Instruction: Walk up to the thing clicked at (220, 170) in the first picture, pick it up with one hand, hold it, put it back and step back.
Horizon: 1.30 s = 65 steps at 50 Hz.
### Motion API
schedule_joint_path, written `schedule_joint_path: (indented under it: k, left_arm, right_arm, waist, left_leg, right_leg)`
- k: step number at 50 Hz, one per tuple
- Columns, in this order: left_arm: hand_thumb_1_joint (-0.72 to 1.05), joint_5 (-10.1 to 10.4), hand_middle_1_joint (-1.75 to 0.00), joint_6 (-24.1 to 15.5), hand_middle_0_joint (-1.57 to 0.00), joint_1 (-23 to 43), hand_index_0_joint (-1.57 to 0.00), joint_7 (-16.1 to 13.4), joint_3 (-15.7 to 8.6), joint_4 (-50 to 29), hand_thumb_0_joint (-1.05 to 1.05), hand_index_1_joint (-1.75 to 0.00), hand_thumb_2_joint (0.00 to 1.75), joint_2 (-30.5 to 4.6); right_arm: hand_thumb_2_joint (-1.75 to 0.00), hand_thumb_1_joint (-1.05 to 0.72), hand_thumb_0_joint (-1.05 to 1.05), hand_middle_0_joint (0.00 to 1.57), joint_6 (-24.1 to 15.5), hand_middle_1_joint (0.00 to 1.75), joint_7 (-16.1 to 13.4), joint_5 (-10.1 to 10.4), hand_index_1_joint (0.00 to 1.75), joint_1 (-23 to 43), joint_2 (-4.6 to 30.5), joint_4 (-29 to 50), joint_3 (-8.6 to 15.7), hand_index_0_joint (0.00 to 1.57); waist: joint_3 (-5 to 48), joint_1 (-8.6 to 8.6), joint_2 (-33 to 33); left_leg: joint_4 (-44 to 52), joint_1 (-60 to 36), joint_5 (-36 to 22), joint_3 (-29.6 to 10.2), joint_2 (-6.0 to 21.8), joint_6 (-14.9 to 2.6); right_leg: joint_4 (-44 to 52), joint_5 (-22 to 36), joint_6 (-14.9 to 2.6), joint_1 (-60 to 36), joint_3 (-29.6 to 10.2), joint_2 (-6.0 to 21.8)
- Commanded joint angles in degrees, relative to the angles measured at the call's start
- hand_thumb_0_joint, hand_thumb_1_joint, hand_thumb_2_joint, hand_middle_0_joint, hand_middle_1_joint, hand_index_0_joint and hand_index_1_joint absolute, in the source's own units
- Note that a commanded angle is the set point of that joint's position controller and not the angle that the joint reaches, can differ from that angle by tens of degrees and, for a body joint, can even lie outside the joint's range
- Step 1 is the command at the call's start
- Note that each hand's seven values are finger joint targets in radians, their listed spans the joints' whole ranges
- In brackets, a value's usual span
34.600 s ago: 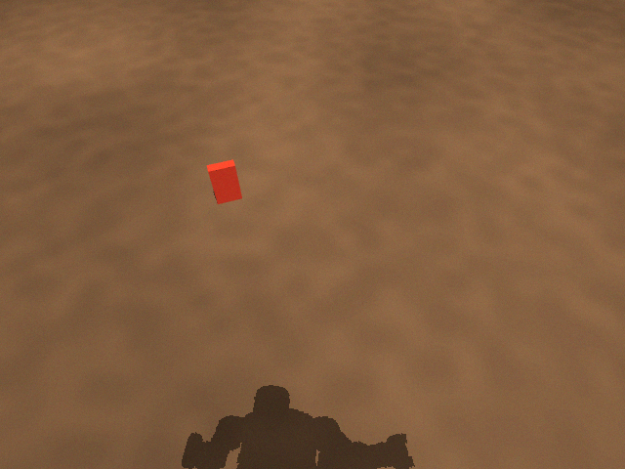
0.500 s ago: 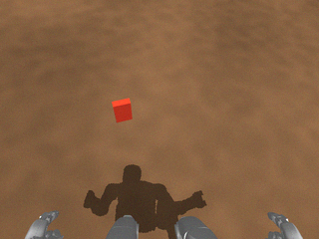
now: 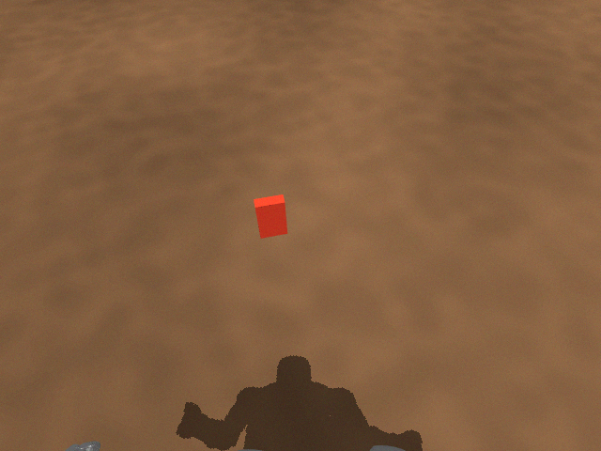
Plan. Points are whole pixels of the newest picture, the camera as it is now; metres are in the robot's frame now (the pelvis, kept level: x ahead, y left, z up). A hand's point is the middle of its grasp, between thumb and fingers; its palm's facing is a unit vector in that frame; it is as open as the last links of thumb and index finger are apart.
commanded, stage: step back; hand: left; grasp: from the side
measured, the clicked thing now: (271, 217) +1.00 +0.21 -0.66
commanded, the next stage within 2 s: stand in 0.78 s
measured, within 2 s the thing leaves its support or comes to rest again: neither
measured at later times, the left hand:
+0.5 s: hand out of the picture +0.11 +0.25 -0.13, palm faces +0.04 -0.92 -0.38, open 7.4 cm
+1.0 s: hand (140, 424) +0.16 +0.27 -0.13, palm faces -0.01 -0.94 -0.34, open 7.4 cm
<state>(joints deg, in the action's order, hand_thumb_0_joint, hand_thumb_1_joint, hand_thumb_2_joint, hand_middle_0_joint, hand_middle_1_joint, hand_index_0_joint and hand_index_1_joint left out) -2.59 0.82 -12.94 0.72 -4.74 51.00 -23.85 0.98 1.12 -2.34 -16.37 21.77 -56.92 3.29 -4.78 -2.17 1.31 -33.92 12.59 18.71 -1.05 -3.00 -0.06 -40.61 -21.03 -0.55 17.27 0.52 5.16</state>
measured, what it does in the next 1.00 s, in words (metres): steps on the spot: right foot, then left foot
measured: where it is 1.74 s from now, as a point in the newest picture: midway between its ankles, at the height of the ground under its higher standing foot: outside the picture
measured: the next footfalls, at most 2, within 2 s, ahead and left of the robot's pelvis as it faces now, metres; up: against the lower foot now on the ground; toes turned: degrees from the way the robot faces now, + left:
right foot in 0.24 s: +0.11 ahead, -0.13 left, +0.00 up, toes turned -2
left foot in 0.54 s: +0.11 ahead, +0.14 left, +0.00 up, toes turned +1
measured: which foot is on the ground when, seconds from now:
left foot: down 0.00-0.28, up 0.30-0.52, down 0.54-1.00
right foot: down 0.00-0.00, up 0.02-0.22, down 0.24-1.00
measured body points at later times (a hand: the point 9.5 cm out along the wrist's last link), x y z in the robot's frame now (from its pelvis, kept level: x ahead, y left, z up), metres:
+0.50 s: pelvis +0.05 -0.01 +0.00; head +0.07 -0.03 +0.45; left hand +0.11 +0.30 -0.11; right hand +0.13 -0.33 -0.13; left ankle +0.06 +0.14 -0.71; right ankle +0.07 -0.13 -0.72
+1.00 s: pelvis +0.07 +0.02 +0.02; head +0.08 +0.02 +0.47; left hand +0.16 +0.32 -0.11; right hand +0.19 -0.27 -0.10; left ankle +0.07 +0.14 -0.72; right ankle +0.07 -0.13 -0.72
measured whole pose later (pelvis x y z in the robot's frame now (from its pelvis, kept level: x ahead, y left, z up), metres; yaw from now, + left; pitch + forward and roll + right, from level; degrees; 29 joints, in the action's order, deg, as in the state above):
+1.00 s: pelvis +0.07 +0.02 +0.02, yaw +0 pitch -3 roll +0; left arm -0.4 -0.7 -4.5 0.5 0.4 62.9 -20.4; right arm -1.1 0.5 -0.3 -2.4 19.2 -62.7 0.5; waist -3.8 -0.9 0.2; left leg -24.5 8.5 13.0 0.7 0.8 0.4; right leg -23.7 -12.8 2.4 7.9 1.1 3.2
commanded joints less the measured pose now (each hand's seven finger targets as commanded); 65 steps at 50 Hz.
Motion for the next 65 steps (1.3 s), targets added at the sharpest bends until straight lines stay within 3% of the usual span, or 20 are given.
schedule_joint_path:
  k: [1, 2, 5, 8, 11, 12, 13, 14, 15, 16, 19, 24, 27, 28, 30, 31, 34, 39, 46, 65]
  left_arm:
    - [0.90, 0.7, -0.30, -1.9, -0.20, 8.3, -0.20, -1.1, -2.5, -4.9, 0.00, -0.30, 0.90, -12.4]
    - [0.90, 0.8, -0.30, -2.2, -0.20, 8.2, -0.20, -0.8, -2.5, -4.6, 0.00, -0.30, 0.90, -13.7]
    - [0.90, 1.3, -0.30, -3.1, -0.20, 2.6, -0.20, 0.1, -2.0, -2.0, 0.00, -0.30, 0.90, -10.8]
    - [0.90, 1.5, -0.30, -3.4, -0.20, 3.4, -0.20, 0.3, -1.8, -1.6, 0.00, -0.30, 0.90, -9.1]
    - [0.90, 1.4, -0.30, -4.1, -0.20, -1.5, -0.20, -0.7, -1.9, 1.5, 0.00, -0.30, 0.90, -8.5]
    - [0.90, 1.1, -0.30, -4.3, -0.20, -3.9, -0.20, -1.2, -2.3, 2.9, 0.00, -0.30, 0.90, -9.4]
    - [0.90, 0.4, -0.30, -4.7, -0.20, -5.0, -0.20, -1.7, -3.1, 3.1, 0.00, -0.30, 0.90, -12.5]
    - [0.90, 0.0, -0.30, -4.9, -0.20, -2.2, -0.20, -2.0, -3.7, 1.4, 0.00, -0.30, 0.90, -16.7]
    - [0.90, 0.1, -0.30, -4.6, -0.20, 2.7, -0.20, -1.7, -3.8, 0.1, 0.00, -0.30, 0.90, -17.8]
    - [0.90, 0.2, -0.30, -4.6, -0.20, 5.2, -0.20, -1.7, -3.6, -0.6, 0.00, -0.30, 0.90, -16.9]
    - [0.90, 0.9, -0.30, -5.3, -0.20, 4.6, -0.20, -1.8, -2.4, 0.3, 0.00, -0.30, 0.90, -12.6]
    - [0.90, 1.4, -0.30, -4.6, -0.20, 7.8, -0.20, -1.7, -1.7, 0.5, 0.00, -0.30, 0.90, -12.5]
    - [0.90, 2.2, -0.30, -3.6, -0.20, 8.1, -0.20, -1.9, -0.6, 0.3, 0.00, -0.30, 0.90, -10.2]
    - [0.90, 2.4, -0.30, -3.4, -0.20, 7.0, -0.20, -2.0, -0.1, 0.2, 0.00, -0.30, 0.90, -9.1]
    - [0.90, 3.2, -0.30, -2.5, -0.20, 6.1, -0.20, -2.1, 0.0, 2.1, 0.00, -0.30, 0.90, -8.9]
    - [0.90, 2.8, -0.30, -2.5, -0.20, 6.3, -0.20, -2.2, 0.2, 3.1, 0.00, -0.30, 0.90, -8.8]
    - [0.90, 2.5, -0.30, -3.1, -0.20, 7.2, -0.20, -1.8, 0.0, 3.6, 0.00, -0.30, 0.90, -10.3]
    - [0.90, 3.1, -0.30, -2.4, -0.20, 6.9, -0.20, -1.4, 2.2, 7.0, 0.00, -0.30, 0.90, -6.6]
    - [0.90, 2.4, -0.30, -3.1, -0.20, 10.1, -0.20, -1.3, 2.6, 8.8, 0.00, -0.30, 0.90, -8.6]
    - [0.90, 2.0, -0.30, -3.4, -0.20, 10.1, -0.20, -1.0, 2.7, 10.8, 0.00, -0.30, 0.90, -9.1]
  right_arm:
    - [-0.90, -0.90, 0.00, 0.20, -3.2, 0.30, -0.8, -0.1, 0.30, -2.3, 22.0, 5.2, 5.8, 0.20]
    - [-0.90, -0.90, 0.00, 0.20, -3.3, 0.30, -0.8, 0.0, 0.30, 1.1, 20.6, 6.0, 5.7, 0.20]
    - [-0.90, -0.90, 0.00, 0.20, -3.8, 0.30, -0.9, -0.2, 0.30, 3.8, 14.1, 6.5, 3.8, 0.20]
    - [-0.90, -0.90, 0.00, 0.20, -3.6, 0.30, -0.7, 0.1, 0.30, 3.1, 14.7, 6.2, 4.0, 0.20]
    - [-0.90, -0.90, 0.00, 0.20, -2.2, 0.30, -0.8, 0.7, 0.30, 6.9, 12.7, 7.3, 2.9, 0.20]
    - [-0.90, -0.90, 0.00, 0.20, -1.8, 0.30, -0.9, 1.1, 0.30, 6.7, 9.8, 7.4, 1.9, 0.20]
    - [-0.90, -0.90, 0.00, 0.20, -1.7, 0.30, -1.1, 1.6, 0.30, 4.6, 6.0, 8.0, 0.8, 0.20]
    - [-0.90, -0.90, 0.00, 0.20, -1.3, 0.30, -1.6, 1.3, 0.30, 3.7, 6.1, 8.1, 0.8, 0.20]
    - [-0.90, -0.90, 0.00, 0.20, -0.9, 0.30, -2.0, 0.9, 0.30, 2.5, 11.2, 6.0, 2.4, 0.20]
    - [-0.90, -0.90, 0.00, 0.20, -1.1, 0.30, -2.0, 0.8, 0.30, 1.0, 12.5, 4.9, 3.1, 0.20]
    - [-0.90, -0.90, 0.00, 0.20, -1.5, 0.30, -1.6, 1.2, 0.30, 1.6, 10.6, 3.1, 2.3, 0.20]
    - [-0.90, -0.90, 0.00, 0.20, -1.7, 0.30, -1.5, 0.9, 0.30, 1.8, 9.1, 1.9, 1.7, 0.20]
    - [-0.90, -0.90, 0.00, 0.20, -2.2, 0.30, -2.1, 0.6, 0.30, 2.3, 9.3, 0.2, 2.1, 0.20]
    - [-0.90, -0.90, 0.00, 0.20, -2.4, 0.30, -2.3, 0.4, 0.30, 3.0, 11.2, 0.5, 2.4, 0.20]
    - [-0.90, -0.90, 0.00, 0.20, -2.4, 0.30, -2.2, 1.3, 0.30, 10.6, 15.1, 1.8, 2.2, 0.20]
    - [-0.90, -0.90, 0.00, 0.20, -2.2, 0.30, -2.0, 1.2, 0.30, 12.5, 14.2, 1.5, 2.0, 0.20]
    - [-0.90, -0.90, 0.00, 0.20, -2.4, 0.30, -2.1, 1.2, 0.30, 11.9, 11.7, 0.4, 0.9, 0.20]
    - [-0.90, -0.90, 0.00, 0.20, -2.8, 0.30, -1.6, 1.8, 0.30, 13.4, 11.8, -1.2, 0.4, 0.20]
    - [-0.90, -0.90, 0.00, 0.20, -3.3, 0.30, -1.4, 2.1, 0.30, 14.8, 10.4, -2.9, 0.1, 0.20]
    - [-0.90, -0.90, 0.00, 0.20, -2.7, 0.30, -0.6, 1.8, 0.30, 15.6, 9.8, -4.6, -0.1, 0.20]
  waist:
    - [-1.8, 5.87, -9.1]
    - [-4.2, 4.18, -6.8]
    - [-2.4, 1.98, -7.8]
    - [-0.1, 2.98, -11.5]
    - [2.7, -0.53, -10.7]
    - [3.8, -1.86, -6.1]
    - [4.9, -1.81, 4.5]
    - [4.5, -1.02, 8.0]
    - [1.7, 0.05, 4.1]
    - [-1.1, 1.40, 4.1]
    - [1.0, 0.98, 3.8]
    - [4.8, 2.12, 8.5]
    - [6.7, 3.09, 5.2]
    - [8.2, 2.35, 1.2]
    - [8.3, 0.01, -6.3]
    - [6.7, -0.20, -6.0]
    - [9.1, 0.84, -4.9]
    - [10.2, 0.72, -6.7]
    - [9.0, 1.92, -1.7]
    - [5.3, 2.16, -1.4]
  left_leg:
    - [24.0, -2.0, 31.1, -38.8, 23.6, -15.64]
    - [23.3, 2.1, 27.9, -34.9, 23.5, -15.92]
    - [17.7, -2.4, 8.5, -17.8, 14.4, -10.56]
    - [15.9, 1.2, 2.7, -14.7, 13.9, -9.78]
    - [5.8, 8.8, 0.6, -8.3, 10.9, -7.18]
    - [-0.3, 12.3, 1.6, -6.3, 8.5, -5.44]
    - [-11.5, 17.2, 6.3, -3.6, 3.1, -2.95]
    - [-17.2, 19.8, 14.7, -4.4, -0.3, -1.06]
    - [-21.3, 14.9, 16.1, -6.4, 2.8, -0.93]
    - [-21.3, 13.5, 14.8, -6.7, 4.4, -0.96]
    - [-17.5, 13.5, 9.6, -7.7, 4.5, -1.06]
    - [-4.1, 3.4, 4.8, 0.4, 4.4, 0.12]
    - [7.2, -3.5, -12.9, 0.3, 4.3, -0.71]
    - [6.8, -5.3, -21.0, -4.6, 8.2, -2.28]
    - [8.5, 4.0, -17.0, -13.3, 16.4, -8.19]
    - [8.5, 7.5, -15.5, -12.6, 16.4, -8.15]
    - [6.2, 3.8, -19.1, -6.1, 10.7, -3.13]
    - [11.9, -1.0, -17.3, -8.3, 12.4, -2.74]
    - [12.6, -6.9, -25.6, -4.6, 10.9, -1.40]
    - [18.7, -5.9, -9.9, -3.5, 10.1, -0.23]
  right_leg:
    - [-13.6, -12.0, -0.54, 20.0, -3.8, -2.4]
    - [-14.6, -11.0, -1.11, 16.5, -4.2, -1.7]
    - [-7.8, -4.2, -1.02, 13.9, -1.7, -2.1]
    - [-0.5, -2.1, -0.41, 4.7, 0.6, -3.7]
    - [12.6, 6.4, -0.50, -10.0, 3.4, -6.5]
    - [15.3, 8.0, -0.22, -15.5, 0.9, -5.8]
    - [20.4, 3.3, -2.41, -17.7, -14.5, 3.3]
    - [27.3, -10.5, -7.48, -12.5, -30.6, 14.6]
    - [28.4, -19.9, -12.27, -3.3, -33.5, 18.5]
    - [27.4, -18.7, -13.84, 0.6, -32.0, 18.0]
    - [22.7, 1.3, -9.02, -4.4, -18.4, 10.6]
    - [15.9, 20.2, -8.08, -1.5, -9.2, 8.6]
    - [7.4, 28.5, -4.03, -1.3, -4.4, 4.7]
    - [4.7, 26.4, -2.49, 0.3, -3.5, 2.9]
    - [3.4, 5.6, -0.43, -4.9, -0.2, -3.4]
    - [5.7, 3.6, -0.59, -8.0, -0.7, -3.2]
    - [9.4, 18.7, -1.79, -10.0, -3.9, 0.7]
    - [12.8, 14.9, -1.00, -10.5, -2.5, 0.3]
    - [17.9, 24.7, -0.50, -11.9, -3.1, 2.3]
    - [25.7, 11.1, -0.13, -9.9, -4.7, 2.7]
